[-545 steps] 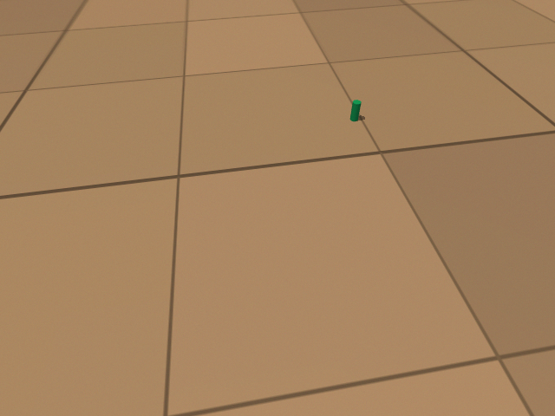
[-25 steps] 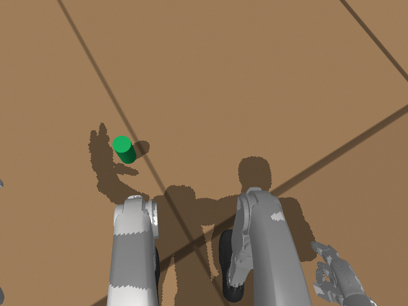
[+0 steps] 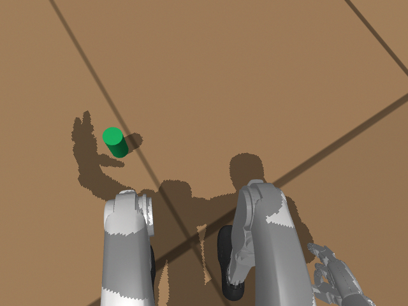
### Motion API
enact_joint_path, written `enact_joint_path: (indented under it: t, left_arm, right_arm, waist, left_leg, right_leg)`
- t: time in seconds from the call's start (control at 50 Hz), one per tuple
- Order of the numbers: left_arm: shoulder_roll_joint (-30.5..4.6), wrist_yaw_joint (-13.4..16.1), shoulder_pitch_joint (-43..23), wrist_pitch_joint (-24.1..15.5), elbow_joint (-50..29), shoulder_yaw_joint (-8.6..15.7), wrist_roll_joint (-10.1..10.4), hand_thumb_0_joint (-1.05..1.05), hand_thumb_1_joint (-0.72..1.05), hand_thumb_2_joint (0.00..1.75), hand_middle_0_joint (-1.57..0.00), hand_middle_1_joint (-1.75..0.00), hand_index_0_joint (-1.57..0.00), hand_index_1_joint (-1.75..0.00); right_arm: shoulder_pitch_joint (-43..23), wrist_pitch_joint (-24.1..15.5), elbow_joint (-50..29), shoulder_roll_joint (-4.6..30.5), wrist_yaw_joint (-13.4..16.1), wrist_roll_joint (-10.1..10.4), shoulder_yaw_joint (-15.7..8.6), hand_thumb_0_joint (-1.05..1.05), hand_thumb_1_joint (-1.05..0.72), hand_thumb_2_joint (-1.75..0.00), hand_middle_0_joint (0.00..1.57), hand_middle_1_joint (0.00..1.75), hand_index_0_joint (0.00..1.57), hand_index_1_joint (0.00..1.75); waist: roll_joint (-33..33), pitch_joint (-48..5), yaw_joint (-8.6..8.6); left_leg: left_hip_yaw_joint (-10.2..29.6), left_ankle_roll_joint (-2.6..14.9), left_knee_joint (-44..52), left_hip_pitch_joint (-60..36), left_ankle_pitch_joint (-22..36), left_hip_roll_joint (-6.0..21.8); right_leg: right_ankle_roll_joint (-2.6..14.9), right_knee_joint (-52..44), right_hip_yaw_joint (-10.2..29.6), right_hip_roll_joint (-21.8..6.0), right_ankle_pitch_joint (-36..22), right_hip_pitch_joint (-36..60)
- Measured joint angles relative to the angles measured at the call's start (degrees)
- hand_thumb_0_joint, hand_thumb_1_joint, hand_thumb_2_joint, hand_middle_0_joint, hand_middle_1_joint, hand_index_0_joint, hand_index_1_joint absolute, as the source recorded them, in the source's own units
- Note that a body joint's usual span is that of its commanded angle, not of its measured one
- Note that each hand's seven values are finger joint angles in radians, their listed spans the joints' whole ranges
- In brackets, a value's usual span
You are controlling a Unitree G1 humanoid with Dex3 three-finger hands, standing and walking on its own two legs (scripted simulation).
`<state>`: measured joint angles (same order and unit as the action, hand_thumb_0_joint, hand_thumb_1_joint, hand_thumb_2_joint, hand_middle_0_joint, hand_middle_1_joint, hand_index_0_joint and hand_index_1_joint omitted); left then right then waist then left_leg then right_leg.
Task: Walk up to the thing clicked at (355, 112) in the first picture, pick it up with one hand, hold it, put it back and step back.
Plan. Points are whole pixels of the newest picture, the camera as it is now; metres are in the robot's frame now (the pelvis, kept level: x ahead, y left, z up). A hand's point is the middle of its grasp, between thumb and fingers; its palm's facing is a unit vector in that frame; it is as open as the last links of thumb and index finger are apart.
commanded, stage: go down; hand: left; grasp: from the side
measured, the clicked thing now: (116, 143) +0.50 +0.21 -0.32
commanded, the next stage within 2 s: approach in 0.52 s
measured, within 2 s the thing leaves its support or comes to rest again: neither
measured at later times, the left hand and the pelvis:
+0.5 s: hand out of the picture +0.42 +0.40 +0.00, palm faces +0.15 -0.98 -0.11, open 17.1 cm; pelvis +0.00 +0.00 -0.01, yaw -1 degrees
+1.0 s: hand (15, 142) +0.43 +0.36 -0.11, palm faces +0.10 -0.99 +0.00, open 17.3 cm; pelvis -0.01 +0.01 -0.05, yaw -4 degrees
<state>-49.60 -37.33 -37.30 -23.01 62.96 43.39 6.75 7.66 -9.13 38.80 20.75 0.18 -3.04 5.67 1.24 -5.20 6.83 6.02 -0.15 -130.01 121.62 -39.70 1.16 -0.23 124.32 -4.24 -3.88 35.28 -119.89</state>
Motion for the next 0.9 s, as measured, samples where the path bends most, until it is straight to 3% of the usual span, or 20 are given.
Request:
enact_joint_path:
  t: [0.6,0.74,0.82,0.9]
  left_arm:
    - [-4.11,-1.94,-1.65,-1.52,1.5,1.93,1.2,-0.02,-0.47,0.11,-0.04,-0.1,-0.04,-0.1]
    - [-4.51,-2.88,-1.27,-2.63,2.1,2.03,2.94,-0.02,-0.49,0.1,-0.05,-0.1,-0.04,-0.11]
    - [-3.29,-3.33,-1.32,-4.98,3.83,1.15,4.95,-0.01,-0.5,0.08,-0.06,-0.1,-0.05,-0.11]
    - [-2.3,-2.69,-1.58,-8.1,6.63,0.19,5.49,-0.01,-0.52,0.07,-0.06,-0.1,-0.05,-0.11]
  right_arm:
    - [-0.39,0.71,-1.06,0.94,-0.42,-0.53,2.44,0.01,-0.91,-0.91,0.21,0.3,0.21,0.3]
    - [-0.96,0.64,-1.42,1.3,-0.55,-0.75,2.91,0.01,-0.91,-0.91,0.21,0.3,0.21,0.3]
    - [-1.63,0.15,-1.53,1.62,-0.77,-1.01,3.62,0.01,-0.91,-0.91,0.21,0.3,0.21,0.3]
    - [-2.9,-0.12,-1.82,1.71,-1.23,-1.96,4.91,0.01,-0.9,-0.9,0.21,0.3,0.21,0.3]
  waist:
    - [0.8,2.42,1.41]
    - [0.98,3.15,1.6]
    - [1.37,3.95,1.75]
    - [2.44,5.38,2.34]
  left_leg:
    - [1.19,0.37,-3.5,2.52,0.28,-0.13]
    - [1.56,0.36,-4.4,3.14,0.21,-0.11]
    - [1.83,0.47,-5.43,3.66,0.15,-0.03]
    - [2.51,0.49,-7.39,4.46,-0.1,0.16]
  right_leg:
    - [-0.47,2.25,-0.81,0.24,-0.69,-1.58]
    - [-0.52,2.9,-1.07,0.35,-0.76,-2.08]
    - [-0.65,3.63,-1.22,0.51,-0.91,-2.49]
    - [-0.77,5.02,-1.66,0.86,-1.14,-3.17]
